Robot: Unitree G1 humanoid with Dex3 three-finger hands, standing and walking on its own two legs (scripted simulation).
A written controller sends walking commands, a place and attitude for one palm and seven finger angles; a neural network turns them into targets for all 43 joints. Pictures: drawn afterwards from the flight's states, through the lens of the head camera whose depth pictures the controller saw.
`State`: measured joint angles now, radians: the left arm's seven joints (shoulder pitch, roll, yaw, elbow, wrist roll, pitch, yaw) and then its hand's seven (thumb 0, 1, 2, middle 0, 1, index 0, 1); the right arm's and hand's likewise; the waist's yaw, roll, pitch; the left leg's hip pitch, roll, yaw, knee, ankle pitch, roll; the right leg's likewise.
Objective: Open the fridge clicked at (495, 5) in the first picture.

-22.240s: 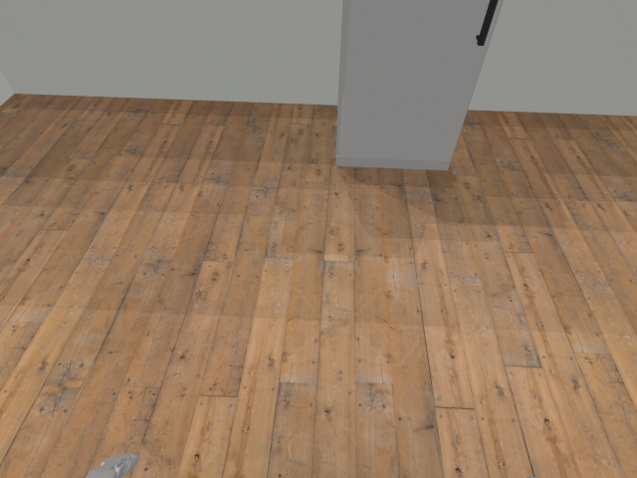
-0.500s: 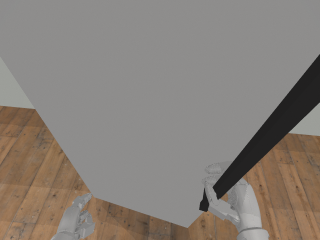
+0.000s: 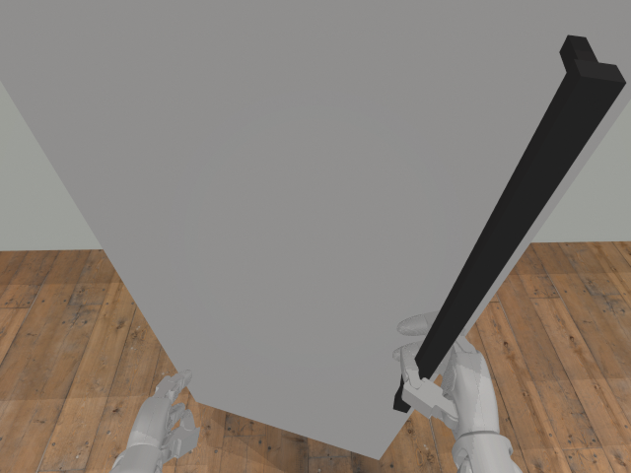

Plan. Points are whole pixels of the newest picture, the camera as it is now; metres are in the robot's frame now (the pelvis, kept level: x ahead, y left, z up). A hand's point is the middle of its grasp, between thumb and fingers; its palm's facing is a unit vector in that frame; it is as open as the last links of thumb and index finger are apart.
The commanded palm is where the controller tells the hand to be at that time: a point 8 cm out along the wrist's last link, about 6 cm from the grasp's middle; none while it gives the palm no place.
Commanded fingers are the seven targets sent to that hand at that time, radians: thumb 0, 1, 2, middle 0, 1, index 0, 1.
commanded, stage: walk backward, drawing the door open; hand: right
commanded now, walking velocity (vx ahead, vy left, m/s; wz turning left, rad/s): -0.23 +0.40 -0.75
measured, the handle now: (451, 302) +0.27 -0.10 +0.15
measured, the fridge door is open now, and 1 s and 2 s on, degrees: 18 41 68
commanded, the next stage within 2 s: stop walking and hold the door back in 1.64 s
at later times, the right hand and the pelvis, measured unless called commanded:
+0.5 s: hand (373, 453) +0.15 -0.04 +0.05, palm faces +0.30 +0.94 -0.17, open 5.8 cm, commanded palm +0.10 -0.07 +0.05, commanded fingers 0.00 -0.90 -0.90 0.45 1.40 0.45 1.40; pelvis -0.06 +0.15 +0.00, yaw -18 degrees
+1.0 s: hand out of the picture +0.07 +0.03 +0.05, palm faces +0.68 +0.68 -0.26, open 5.9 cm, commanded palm +0.02 +0.02 +0.05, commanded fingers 0.00 -0.90 -0.90 0.45 1.40 0.45 1.40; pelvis -0.03 +0.33 -0.01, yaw -37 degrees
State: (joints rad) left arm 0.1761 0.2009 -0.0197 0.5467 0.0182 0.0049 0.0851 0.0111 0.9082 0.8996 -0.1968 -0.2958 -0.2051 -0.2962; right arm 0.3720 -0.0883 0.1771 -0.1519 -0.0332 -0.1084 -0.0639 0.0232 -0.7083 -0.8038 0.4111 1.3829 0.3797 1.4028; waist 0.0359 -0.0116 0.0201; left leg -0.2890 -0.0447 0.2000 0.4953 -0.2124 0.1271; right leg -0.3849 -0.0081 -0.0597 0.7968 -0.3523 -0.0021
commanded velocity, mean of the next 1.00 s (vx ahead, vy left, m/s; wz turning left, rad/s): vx -0.20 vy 0.33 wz -0.71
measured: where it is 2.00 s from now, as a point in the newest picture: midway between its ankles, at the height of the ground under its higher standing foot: outside the picture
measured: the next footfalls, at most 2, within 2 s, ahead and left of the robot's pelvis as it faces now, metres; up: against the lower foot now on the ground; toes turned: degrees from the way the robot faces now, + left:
right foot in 0.04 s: +0.05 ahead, -0.10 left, +0.00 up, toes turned -3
left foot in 0.36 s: -0.02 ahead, +0.25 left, +0.00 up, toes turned -14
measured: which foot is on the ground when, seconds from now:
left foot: down 0.00-0.02, up 0.04-0.34, down 0.36-0.68, up 0.70-0.98, down 1.00-1.00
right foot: up 0.00-0.02, down 0.04-0.42, up 0.44-0.66, down 0.68-1.00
